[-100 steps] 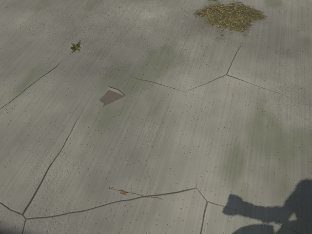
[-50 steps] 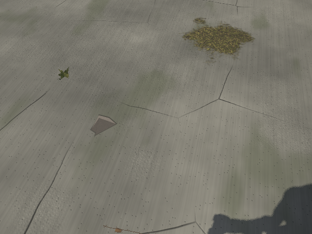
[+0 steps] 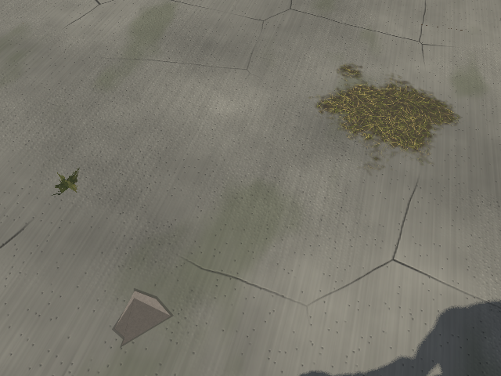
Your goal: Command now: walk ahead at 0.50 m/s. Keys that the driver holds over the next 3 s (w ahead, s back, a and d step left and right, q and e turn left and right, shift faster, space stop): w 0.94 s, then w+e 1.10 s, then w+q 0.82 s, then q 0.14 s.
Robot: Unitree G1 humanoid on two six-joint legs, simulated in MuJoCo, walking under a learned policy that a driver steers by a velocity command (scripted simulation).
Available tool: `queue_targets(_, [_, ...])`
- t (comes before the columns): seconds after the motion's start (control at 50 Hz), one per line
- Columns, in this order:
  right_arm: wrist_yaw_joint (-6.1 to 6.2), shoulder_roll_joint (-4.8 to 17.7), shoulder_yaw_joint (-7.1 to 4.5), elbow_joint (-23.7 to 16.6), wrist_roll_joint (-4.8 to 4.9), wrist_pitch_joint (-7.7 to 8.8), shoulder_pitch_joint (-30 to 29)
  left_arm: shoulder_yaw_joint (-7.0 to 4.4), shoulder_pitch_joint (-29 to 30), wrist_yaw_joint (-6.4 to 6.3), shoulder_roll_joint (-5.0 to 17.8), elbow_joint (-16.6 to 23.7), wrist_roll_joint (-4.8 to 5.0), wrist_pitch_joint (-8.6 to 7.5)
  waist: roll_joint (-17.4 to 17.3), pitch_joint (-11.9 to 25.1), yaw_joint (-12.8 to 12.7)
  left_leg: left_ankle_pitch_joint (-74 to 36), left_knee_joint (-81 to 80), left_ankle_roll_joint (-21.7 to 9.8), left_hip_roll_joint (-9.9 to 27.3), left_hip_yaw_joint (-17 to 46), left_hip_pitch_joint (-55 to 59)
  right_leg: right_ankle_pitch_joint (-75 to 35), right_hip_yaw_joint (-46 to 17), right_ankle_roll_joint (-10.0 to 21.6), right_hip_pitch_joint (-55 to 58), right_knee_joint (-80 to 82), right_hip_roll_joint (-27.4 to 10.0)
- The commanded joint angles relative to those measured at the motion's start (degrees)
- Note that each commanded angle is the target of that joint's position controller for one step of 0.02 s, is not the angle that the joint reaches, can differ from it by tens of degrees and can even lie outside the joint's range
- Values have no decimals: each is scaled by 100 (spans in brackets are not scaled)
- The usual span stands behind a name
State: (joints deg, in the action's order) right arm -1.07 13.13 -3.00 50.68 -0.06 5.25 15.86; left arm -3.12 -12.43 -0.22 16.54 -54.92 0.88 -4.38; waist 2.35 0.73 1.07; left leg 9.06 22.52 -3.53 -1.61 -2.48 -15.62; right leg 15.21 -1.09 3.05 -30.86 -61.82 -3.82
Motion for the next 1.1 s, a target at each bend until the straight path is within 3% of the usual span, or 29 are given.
queue_targets(0.02, [47,743,-166,-136,19,128,56,-88,2,-30,231,265,-28,42,-651,103,-154,-815,-1422,-878,1498,1545,918,-635,-260,-48,-928,487,-328])
queue_targets(0.08, [136,775,-165,89,28,94,340,-100,575,-5,168,442,-65,34,-563,-93,-51,-995,-1563,-838,1442,1195,1013,-1444,-229,-158,-1191,1403,-292])
queue_targets(0.16, [192,802,-158,343,73,79,630,-54,1315,55,52,633,-30,6,-634,-316,149,-896,-1636,-694,1253,735,933,-2285,-29,-197,-791,2527,-93])
queue_targets(0.26, [212,809,-192,713,111,-14,1050,-2,1990,189,52,892,32,-41,-614,-630,330,-1063,-1411,-688,1568,703,1732,-1939,13,-53,-922,3128,-40])
queue_targets(0.32, [237,923,-252,782,116,-94,948,-47,1843,271,204,913,39,-111,-712,-501,140,-1988,-918,-562,1713,698,2103,-1292,147,148,-432,3371,95])
queue_targets(0.34, [238,990,-271,768,116,-119,836,-112,1483,264,321,824,32,-127,-809,-268,-72,-2945,-516,-497,1660,629,2083,-1134,304,237,205,3406,275])
queue_targets(0.36, [233,940,-248,741,114,-151,714,-238,674,237,519,575,21,-132,-781,189,-469,-3776,346,-376,1413,441,1893,-1166,470,372,1313,3473,474])
queue_targets(0.38, [218,784,-174,639,62,-155,620,-376,-463,193,842,267,-5,-128,-560,948,-905,-3209,1747,-195,1120,243,916,-1300,-52,656,3111,3217,10])
queue_targets(0.4, [139,163,27,569,22,-53,1239,-518,-1330,153,1409,88,-74,-78,772,1891,-814,-664,4157,272,179,-12,-1515,-458,-2601,1603,5519,3531,-1503])
queue_targets(0.42, [95,222,33,680,97,110,1205,-377,-1349,163,1020,47,-14,-48,1082,2236,-811,2319,5189,240,-115,833,-2325,221,-4128,1794,5689,4434,-1862])
queue_targets(0.44, [72,705,-107,519,256,217,646,-270,-802,159,691,130,13,-63,787,1330,-744,2073,5589,103,275,963,-2875,428,-3346,1461,4948,4529,-1646])
queue_targets(0.46, [103,816,-134,402,286,256,197,-207,-245,152,488,285,-11,-80,399,756,-584,1503,5397,29,598,778,-2818,71,-2543,1248,4011,4680,-1430])
queue_targets(0.48, [160,768,-167,367,220,237,-30,-144,130,177,296,329,-66,-103,75,320,-399,1048,4999,35,808,663,-2567,-414,-1968,1124,3133,4898,-1204])
queue_targets(0.5, [206,673,-203,380,156,166,16,-90,286,194,129,329,-126,-141,137,159,-194,753,4652,33,983,694,-2184,-756,-1553,996,2581,5076,-992])
queue_targets(0.56, [240,332,-191,398,117,-14,171,-89,56,181,190,156,-109,-168,198,-9,-9,438,4118,105,1084,605,-1885,-1272,-1040,1050,2015,5399,-840])
queue_targets(0.6, [253,404,-216,220,62,-49,-286,-131,-170,100,408,68,-119,-174,80,-186,-65,-84,3490,215,1103,575,-2301,-1609,-882,1082,2077,5513,-860])
queue_targets(0.7, [142,285,-145,-90,64,-11,-1345,-114,-631,-7,466,-100,-62,-122,77,-379,-326,-1546,1667,259,854,354,-2184,-1833,-328,820,2225,5599,-593])
queue_targets(0.82, [-49,344,-56,-431,139,36,-2277,-155,-1254,-44,531,-442,1,7,11,-651,-548,-1276,773,128,680,337,-2397,-1995,-337,800,3370,5267,-992])
queue_targets(0.88, [-111,573,-119,-429,147,78,-1998,-220,-1129,-72,663,-449,2,86,158,-392,-254,-600,570,-75,459,186,-1722,-3270,-318,663,3734,4665,-1120])
queue_targets(0.9, [-99,735,-204,-296,132,87,-1509,-227,-1007,-70,690,-415,3,111,232,-61,30,-520,511,-183,258,8,-929,-4223,-206,580,3676,4097,-1001])
queue_targets(0.92, [-66,1002,-347,20,112,86,-521,-175,-918,-63,561,-362,-19,133,152,522,469,-669,524,-366,196,-18,450,-4528,2,428,3249,3000,-690])
queue_targets(0.94, [-15,1427,-459,247,35,77,587,-81,-959,-61,379,-214,-124,129,-462,1398,772,-785,692,-753,1280,1260,2314,-2803,253,230,1940,1171,-288])
queue_targets(0.96, [-47,1644,-488,373,53,52,879,143,-1664,20,-420,-255,-88,4,-1978,2114,390,324,-27,-1633,2507,3912,4091,1403,91,-107,-301,-699,778])
queue_targets(0.98, [-36,1069,-326,315,77,57,755,8,-1271,36,176,-314,64,-125,-1295,1851,597,888,-380,-1373,2356,4072,3849,1801,-713,16,-886,-1365,541])
queue_targets(1.0, [-5,877,-257,210,68,89,209,-87,-729,34,480,-134,214,-200,-1069,1025,502,593,-520,-1091,2227,3158,3027,1285,-651,101,-1187,-1425,281])
queue_targets(1.02, [-1,747,-202,114,31,117,-284,-106,-473,-17,476,-92,227,-201,-602,596,291,78,-720,-937,2045,2469,2151,736,-504,88,-939,-1169,-32])
queue_targets(1.04, [-13,571,-158,111,-6,148,-546,-153,-361,-59,408,-92,159,-154,-515,260,139,-227,-943,-839,1860,1954,1485,413,-467,61,-720,-845,-202])
queue_targets(1.06, [-19,445,-117,146,-69,172,-651,-172,-513,-63,283,-130,136,-68,-660,176,-50,-335,-1128,-733,1706,1561,1067,188,-519,66,-356,-648,-352])
queue_targets(1.1, [-11,424,-114,253,-84,183,-568,-170,-679,-57,13,-185,146,83,-716,36,-174,-460,-1398,-730,1605,1089,678,44,-495,49,-167,-438,-403])
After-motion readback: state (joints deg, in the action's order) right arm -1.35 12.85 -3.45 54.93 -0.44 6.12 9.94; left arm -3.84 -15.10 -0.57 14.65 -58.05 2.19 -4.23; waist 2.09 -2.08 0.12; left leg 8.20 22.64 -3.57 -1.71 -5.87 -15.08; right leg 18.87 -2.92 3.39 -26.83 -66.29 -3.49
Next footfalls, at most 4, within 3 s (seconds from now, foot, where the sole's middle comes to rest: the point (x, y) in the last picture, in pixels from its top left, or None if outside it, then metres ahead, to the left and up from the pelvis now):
0.38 right None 0.39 -0.15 -0.78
0.92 left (216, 306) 0.71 0.07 -0.78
1.50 right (303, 233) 0.97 -0.20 -0.78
1.98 left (281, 155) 1.32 -0.15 -0.78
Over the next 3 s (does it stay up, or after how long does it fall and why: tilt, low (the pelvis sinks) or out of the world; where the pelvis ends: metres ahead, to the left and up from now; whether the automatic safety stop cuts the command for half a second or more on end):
stays up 1.56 -0.39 -0.03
